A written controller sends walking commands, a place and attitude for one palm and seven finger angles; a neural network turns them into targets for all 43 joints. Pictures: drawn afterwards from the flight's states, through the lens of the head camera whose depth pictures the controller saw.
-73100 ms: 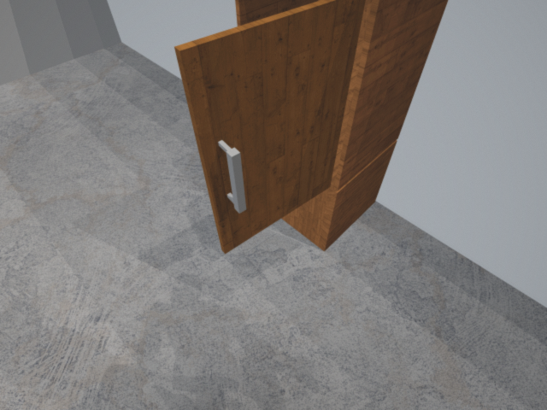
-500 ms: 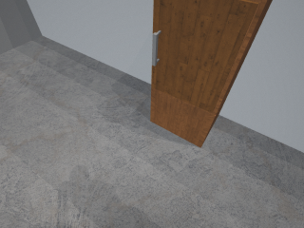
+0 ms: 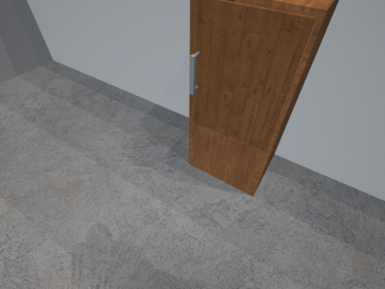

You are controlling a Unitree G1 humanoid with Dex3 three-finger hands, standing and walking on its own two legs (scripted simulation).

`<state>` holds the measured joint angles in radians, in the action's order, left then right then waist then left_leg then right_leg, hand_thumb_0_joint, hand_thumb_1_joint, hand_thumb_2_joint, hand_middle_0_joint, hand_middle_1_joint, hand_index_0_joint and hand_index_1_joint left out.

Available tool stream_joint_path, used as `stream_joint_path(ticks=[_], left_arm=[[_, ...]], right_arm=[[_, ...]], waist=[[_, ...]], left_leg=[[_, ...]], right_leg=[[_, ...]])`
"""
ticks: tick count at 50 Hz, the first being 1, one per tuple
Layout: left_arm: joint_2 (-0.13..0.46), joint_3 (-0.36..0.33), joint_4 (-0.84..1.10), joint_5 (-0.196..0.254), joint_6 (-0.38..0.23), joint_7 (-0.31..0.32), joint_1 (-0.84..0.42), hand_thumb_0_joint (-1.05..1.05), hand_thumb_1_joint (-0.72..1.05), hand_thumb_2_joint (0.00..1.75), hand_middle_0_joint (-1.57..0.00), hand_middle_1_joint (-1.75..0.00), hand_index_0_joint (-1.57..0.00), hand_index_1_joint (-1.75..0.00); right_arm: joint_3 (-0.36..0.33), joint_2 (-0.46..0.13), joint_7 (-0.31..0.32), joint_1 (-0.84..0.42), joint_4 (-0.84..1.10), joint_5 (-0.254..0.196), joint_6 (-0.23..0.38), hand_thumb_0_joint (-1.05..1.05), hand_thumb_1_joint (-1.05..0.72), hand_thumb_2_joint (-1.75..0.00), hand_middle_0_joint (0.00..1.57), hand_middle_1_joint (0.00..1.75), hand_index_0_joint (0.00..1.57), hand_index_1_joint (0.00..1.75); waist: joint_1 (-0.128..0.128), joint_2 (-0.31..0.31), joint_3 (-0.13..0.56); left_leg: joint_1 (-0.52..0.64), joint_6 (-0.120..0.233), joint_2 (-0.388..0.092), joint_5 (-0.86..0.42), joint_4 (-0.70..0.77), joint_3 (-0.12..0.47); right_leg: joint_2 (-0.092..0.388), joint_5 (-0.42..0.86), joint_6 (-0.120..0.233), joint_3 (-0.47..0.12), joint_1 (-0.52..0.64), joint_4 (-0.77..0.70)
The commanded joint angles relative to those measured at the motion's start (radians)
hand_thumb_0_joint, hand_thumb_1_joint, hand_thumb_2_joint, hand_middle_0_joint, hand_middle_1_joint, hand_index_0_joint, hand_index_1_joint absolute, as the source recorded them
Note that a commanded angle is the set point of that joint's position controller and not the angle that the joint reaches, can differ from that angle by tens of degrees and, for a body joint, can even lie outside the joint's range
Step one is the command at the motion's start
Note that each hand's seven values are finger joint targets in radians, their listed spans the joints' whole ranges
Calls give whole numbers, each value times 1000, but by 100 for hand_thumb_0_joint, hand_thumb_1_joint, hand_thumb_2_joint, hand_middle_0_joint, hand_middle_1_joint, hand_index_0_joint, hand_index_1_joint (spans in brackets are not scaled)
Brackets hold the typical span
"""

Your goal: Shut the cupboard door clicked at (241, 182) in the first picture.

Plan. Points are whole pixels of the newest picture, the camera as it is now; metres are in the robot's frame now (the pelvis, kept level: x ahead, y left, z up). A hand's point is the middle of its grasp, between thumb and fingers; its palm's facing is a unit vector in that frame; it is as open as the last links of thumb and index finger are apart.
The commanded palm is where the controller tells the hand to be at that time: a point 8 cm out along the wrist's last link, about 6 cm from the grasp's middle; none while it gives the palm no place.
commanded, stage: let the arm hang, fingers relaxed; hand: left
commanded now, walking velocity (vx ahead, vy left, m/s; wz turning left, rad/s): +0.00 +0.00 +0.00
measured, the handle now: (195, 73) +0.95 +0.04 -0.04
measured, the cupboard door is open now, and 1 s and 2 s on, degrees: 2 2 2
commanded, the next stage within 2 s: look to check the result in 0.04 s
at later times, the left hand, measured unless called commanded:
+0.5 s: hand out of the picture +0.06 +0.24 -0.16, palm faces +0.00 -0.95 -0.32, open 7.4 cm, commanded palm none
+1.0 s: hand out of the picture +0.07 +0.21 -0.17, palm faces +0.10 -0.95 -0.28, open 7.4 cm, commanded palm none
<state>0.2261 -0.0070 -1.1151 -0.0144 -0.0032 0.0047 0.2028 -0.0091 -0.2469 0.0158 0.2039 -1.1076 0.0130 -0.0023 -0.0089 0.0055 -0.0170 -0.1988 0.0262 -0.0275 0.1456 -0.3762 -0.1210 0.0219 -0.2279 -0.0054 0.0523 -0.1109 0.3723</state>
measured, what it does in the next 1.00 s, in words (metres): stands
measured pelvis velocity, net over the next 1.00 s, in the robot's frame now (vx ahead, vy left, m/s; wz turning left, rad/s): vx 0.03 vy -0.01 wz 0.10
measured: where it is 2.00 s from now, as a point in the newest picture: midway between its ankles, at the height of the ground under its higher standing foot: outside the picture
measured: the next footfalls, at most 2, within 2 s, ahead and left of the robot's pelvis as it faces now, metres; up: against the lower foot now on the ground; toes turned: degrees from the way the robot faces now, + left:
right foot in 1.54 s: +0.10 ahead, -0.13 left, +0.00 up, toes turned +25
left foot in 1.90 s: -0.01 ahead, +0.14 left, +0.00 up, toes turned +47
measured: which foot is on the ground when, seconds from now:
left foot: down 0.00-1.00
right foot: down 0.00-1.00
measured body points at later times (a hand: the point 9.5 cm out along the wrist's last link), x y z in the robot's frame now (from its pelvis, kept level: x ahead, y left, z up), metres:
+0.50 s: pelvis +0.02 +0.00 +0.00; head +0.03 -0.01 +0.45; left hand +0.06 +0.29 -0.14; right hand +0.09 -0.29 -0.14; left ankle +0.04 +0.10 -0.74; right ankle -0.02 -0.12 -0.74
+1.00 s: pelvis +0.03 -0.01 -0.01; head +0.05 -0.02 +0.44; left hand +0.07 +0.26 -0.15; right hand +0.10 -0.28 -0.16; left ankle +0.03 +0.10 -0.73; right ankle -0.01 -0.12 -0.75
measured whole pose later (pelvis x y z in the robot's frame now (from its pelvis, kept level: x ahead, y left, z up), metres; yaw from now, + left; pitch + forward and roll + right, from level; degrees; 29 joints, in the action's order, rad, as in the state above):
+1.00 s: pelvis +0.03 -0.01 -0.01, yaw +6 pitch -2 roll +0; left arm 0.24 -0.03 -1.04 -0.02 0.02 0.02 0.16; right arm -0.02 -0.26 0.01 0.18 -1.06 0.01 -0.05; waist -0.02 0.02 -0.07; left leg -0.30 -0.01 -0.02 0.33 -0.66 -0.04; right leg 0.03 -0.34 0.02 0.16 -0.10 0.47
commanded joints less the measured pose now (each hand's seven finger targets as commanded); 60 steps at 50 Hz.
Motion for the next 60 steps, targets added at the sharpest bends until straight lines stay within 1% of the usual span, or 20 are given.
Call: stream_joint_path(ticks=[1, 8, 20, 33, 38, 39, 42, 44, 46, 48, 49, 50, 52, 54, 55, 56, 57, 58, 59, 60], left_arm=[[193, -41, 36, -4, -18, 11, 17, 0, 90, 90, -20, -30, -20, -30], [218, -41, 25, -1, -19, 8, -5, 0, 90, 90, -20, -30, -20, -30], [261, -38, 22, 0, -23, 7, -36, 0, 90, 90, -20, -30, -20, -30], [278, -38, 28, 0, -28, 11, -60, 0, 90, 90, -20, -30, -20, -30], [276, -41, 33, 0, -26, 11, -63, 0, 90, 90, -20, -30, -20, -30], [264, -41, 36, 1, -22, 13, -55, 0, 90, 90, -20, -30, -20, -30], [185, -34, 40, 3, 1, 26, 5, 0, 90, 90, -20, -30, -20, -30], [197, -47, 54, 1, 10, 29, 30, 0, 90, 90, -20, -30, -20, -30], [218, -63, 77, -2, 15, 32, 49, 0, 90, 90, -20, -30, -20, -30], [223, -74, 104, -9, 16, 34, 72, 0, 90, 90, -20, -30, -20, -30], [219, -77, 119, -17, 15, 37, 62, 0, 90, 90, -20, -30, -20, -30], [216, -82, 141, -21, 15, 40, 36, 0, 90, 90, -20, -30, -20, -30], [224, -91, 177, -23, 11, 37, -5, 0, 90, 90, -20, -30, -20, -30], [219, -94, 192, -16, 13, 34, 3, 0, 90, 90, -20, -30, -20, -30], [208, -93, 193, -11, 14, 30, 9, 0, 90, 90, -20, -30, -20, -30], [168, -91, 210, -1, 22, 27, 49, 0, 90, 90, -20, -30, -20, -30], [105, -75, 253, 4, 26, 26, 25, 0, 90, 90, -20, -30, -20, -30], [116, -75, 284, -5, 36, 29, -23, 0, 90, 90, -20, -30, -20, -30], [92, -82, 275, -8, 38, 30, -48, 0, 90, 90, -20, -30, -20, -30], [107, -84, 271, -8, 36, 25, -60, 0, 90, 90, -20, -30, -20, -30]], right_arm=[[-35, -176, 7, -15, 43, 1, 19, 0, -90, -90, 20, 30, 20, 30], [-35, -206, 8, -42, 41, 0, 20, 0, -90, -90, 20, 30, 20, 30], [-32, -250, 4, -79, 46, -4, 19, 0, -90, -90, 20, 30, 20, 30], [-28, -260, 5, -105, 46, -2, 22, 0, -90, -90, 20, 30, 20, 30], [-28, -257, 5, -108, 49, -1, 20, 0, -90, -90, 20, 30, 20, 30], [-25, -242, 3, -101, 51, -1, 17, 0, -90, -90, 20, 30, 20, 30], [-11, -140, 0, -48, 54, 1, -4, 0, -90, -90, 20, 30, 20, 30], [-19, -139, -2, -48, 71, 2, -17, 0, -90, -90, 20, 30, 20, 30], [-27, -123, -4, -46, 98, 1, -27, 0, -90, -90, 20, 30, 20, 30], [-42, -104, -5, -69, 136, 5, -40, 0, -90, -90, 20, 30, 20, 30], [-50, -100, -5, -68, 150, 4, -46, 0, -90, -90, 20, 30, 20, 30], [-53, -97, -8, -59, 166, 0, -48, 0, -90, -90, 20, 30, 20, 30], [-52, -67, -18, -38, 183, -3, -47, 0, -90, -90, 20, 30, 20, 30], [-51, -57, -26, 10, 186, 2, -43, 0, -90, -90, 20, 30, 20, 30], [-58, -74, -30, 64, 179, 7, -38, 0, -90, -90, 20, 30, 20, 30], [-73, -144, -30, 133, 176, 16, -29, 0, -90, -90, 20, 30, 20, 30], [-98, -234, -19, 189, 172, 18, -25, 0, -90, -90, 20, 30, 20, 30], [-102, -250, -9, 211, 164, 18, -29, 0, -90, -90, 20, 30, 20, 30], [-99, -226, 0, 180, 172, 20, -23, 0, -90, -90, 20, 30, 20, 30], [-88, -188, 4, 126, 191, 19, -20, 0, -90, -90, 20, 30, 20, 30]], waist=[[5, 11, -14], [4, 21, 3], [2, -9, 27], [2, -4, 45], [2, -8, 28], [4, 3, 33], [8, -11, 35], [17, -28, 25], [27, -96, 6], [45, -183, -34], [40, -188, -52], [25, -161, -62], [0, -139, -68], [-16, -135, -40], [-40, -77, -7], [-60, 153, 46], [-80, 372, 64], [-89, 203, 77], [-71, 211, 76], [-54, 169, 40]], left_leg=[[44, 3, -108, 7, 91, 152], [76, 2, -113, -33, 95, 153], [111, 2, -119, -92, 94, 157], [139, -4, -121, -190, 88, 153], [126, -6, -118, -192, 84, 154], [115, -8, -114, -216, 69, 155], [60, -23, -98, -275, -1, 145], [1, -29, -77, -251, -68, 138], [-96, -41, -36, -144, -191, 107], [-217, -47, -3, 282, -446, 84], [-259, -45, -13, 367, -561, 98], [-268, -47, -25, 391, -594, 111], [-238, -53, -50, 360, -493, 97], [-138, -50, -27, 189, -317, 34], [-26, -38, -16, 59, -202, 34], [86, 28, -143, -258, -71, 256], [107, 173, -360, -516, 33, 574], [48, 210, -390, -258, 68, 607], [20, 169, -327, -93, 77, 591], [-39, 151, -289, 18, 90, 555]], right_leg=[[92, 41, 48, -95, -74, -98], [101, 61, 47, -92, -53, -114], [108, 109, 44, -92, -29, -130], [117, 223, 43, -86, 12, -127], [121, 230, 41, -74, 15, -122], [127, 244, 38, -62, 23, -103], [143, 299, 24, -22, 35, -24], [171, 322, 41, -25, 41, 4], [240, 376, 94, -52, 63, 5], [351, 522, 187, -98, 57, -12], [391, 541, 219, -101, 37, -12], [398, 554, 222, -82, 19, 4], [370, 558, 179, 5, 4, 59], [324, 505, 117, 72, -29, 146], [290, 435, 68, 115, -80, 256], [191, 155, -5, 155, -220, 457], [59, -461, -56, 110, -371, 680], [57, -449, -34, -21, -384, 787], [65, -370, -28, -60, -427, 812], [76, -284, -28, -78, -432, 819]])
